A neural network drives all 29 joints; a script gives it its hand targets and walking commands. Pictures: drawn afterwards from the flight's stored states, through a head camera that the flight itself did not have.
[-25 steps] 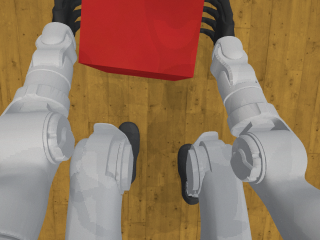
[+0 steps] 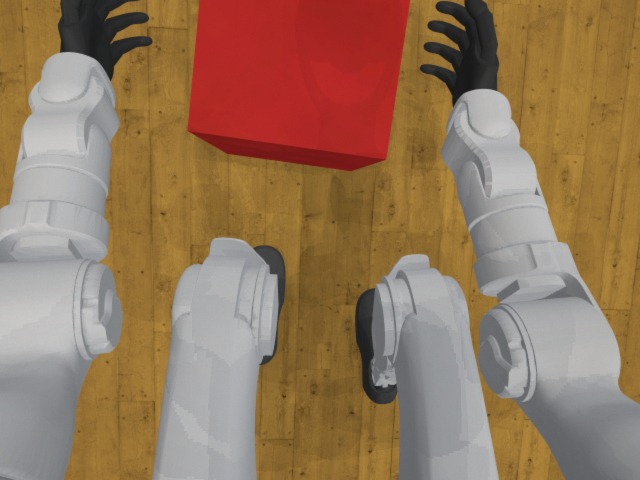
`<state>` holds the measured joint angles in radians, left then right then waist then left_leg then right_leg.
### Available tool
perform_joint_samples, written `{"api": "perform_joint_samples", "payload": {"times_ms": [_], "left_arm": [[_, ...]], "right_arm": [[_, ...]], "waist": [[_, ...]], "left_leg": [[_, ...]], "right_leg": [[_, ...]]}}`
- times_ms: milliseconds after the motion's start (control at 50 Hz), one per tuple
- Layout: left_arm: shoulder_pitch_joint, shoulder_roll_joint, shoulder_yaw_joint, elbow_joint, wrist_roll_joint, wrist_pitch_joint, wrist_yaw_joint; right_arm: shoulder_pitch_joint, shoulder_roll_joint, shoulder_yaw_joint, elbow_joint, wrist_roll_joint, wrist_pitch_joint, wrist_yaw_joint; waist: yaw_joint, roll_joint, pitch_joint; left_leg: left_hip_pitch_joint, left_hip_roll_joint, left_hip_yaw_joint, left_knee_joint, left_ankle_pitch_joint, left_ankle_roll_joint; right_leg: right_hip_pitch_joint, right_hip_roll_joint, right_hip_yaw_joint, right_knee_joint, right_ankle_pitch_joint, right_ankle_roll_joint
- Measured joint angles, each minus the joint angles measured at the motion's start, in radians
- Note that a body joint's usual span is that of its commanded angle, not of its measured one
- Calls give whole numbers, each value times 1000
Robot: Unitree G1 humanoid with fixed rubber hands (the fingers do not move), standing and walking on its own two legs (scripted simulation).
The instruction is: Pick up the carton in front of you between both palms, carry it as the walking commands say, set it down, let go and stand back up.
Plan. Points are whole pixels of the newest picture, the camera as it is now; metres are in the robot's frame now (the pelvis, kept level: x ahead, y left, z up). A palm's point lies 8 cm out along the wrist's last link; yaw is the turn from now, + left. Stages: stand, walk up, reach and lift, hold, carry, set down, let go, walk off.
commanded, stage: set down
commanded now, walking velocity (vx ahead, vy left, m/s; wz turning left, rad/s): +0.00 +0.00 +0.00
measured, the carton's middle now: (298, 80) +0.53 +0.09 -0.28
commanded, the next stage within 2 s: let go in 0.80 s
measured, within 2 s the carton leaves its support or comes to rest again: neither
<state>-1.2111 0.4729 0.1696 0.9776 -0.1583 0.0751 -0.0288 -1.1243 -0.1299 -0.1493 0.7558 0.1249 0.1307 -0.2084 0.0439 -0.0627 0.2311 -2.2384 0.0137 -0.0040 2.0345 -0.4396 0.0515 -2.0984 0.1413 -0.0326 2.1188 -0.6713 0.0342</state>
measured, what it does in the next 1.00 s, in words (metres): rises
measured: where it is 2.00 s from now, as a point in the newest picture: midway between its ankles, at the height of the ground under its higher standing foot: (320, 344)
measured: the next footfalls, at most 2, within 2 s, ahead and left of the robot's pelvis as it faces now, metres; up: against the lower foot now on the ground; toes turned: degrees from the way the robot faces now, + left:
none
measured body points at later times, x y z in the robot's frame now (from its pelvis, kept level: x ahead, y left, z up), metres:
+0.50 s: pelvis +0.02 +0.01 +0.13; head +0.33 +0.07 +0.45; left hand +0.50 +0.30 +0.00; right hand +0.52 -0.10 +0.01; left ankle +0.14 +0.11 -0.37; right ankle +0.09 -0.11 -0.37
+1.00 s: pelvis +0.06 +0.02 +0.26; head +0.33 +0.07 +0.62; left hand +0.47 +0.31 +0.14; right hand +0.50 -0.11 +0.14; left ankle +0.14 +0.11 -0.37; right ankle +0.09 -0.11 -0.37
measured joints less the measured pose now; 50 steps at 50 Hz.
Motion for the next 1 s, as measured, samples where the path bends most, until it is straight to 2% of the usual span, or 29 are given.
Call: {"api": "perform_joint_samples", "payload": {"times_ms": [180, 440, 600, 880, 1000], "left_arm": [[89, -47, 41, -15, 73, 15, -24], [164, -61, 75, -108, 106, 49, -50], [222, -77, 82, -146, 124, 59, -67], [311, -119, 113, -116, 188, 19, -81], [463, -158, 101, -185, 232, 10, -63]], "right_arm": [[81, 32, -73, 29, -63, -5, 29], [174, 34, -71, -89, -66, 23, 40], [230, 46, -80, -115, -81, 27, 53], [335, 69, -97, -89, -136, -10, 95], [478, 62, -57, -130, -189, -24, 128]], "waist": [[-5, 13, -171], [-23, 27, -246], [-30, 30, -277], [-40, 33, -321], [-37, 35, -312]], "left_leg": [[72, -20, -16, -173, 11, -7], [209, -30, -13, -384, 44, -4], [349, -41, -16, -544, 70, -5], [625, -50, -19, -850, 136, -5], [779, -56, -13, -989, 165, -4]], "right_leg": [[73, -14, 4, -191, 28, -4], [201, -25, 27, -411, 80, 0], [338, -38, 39, -576, 115, -2], [605, -54, 61, -893, 201, -5], [754, -65, 76, -1031, 235, -8]]}}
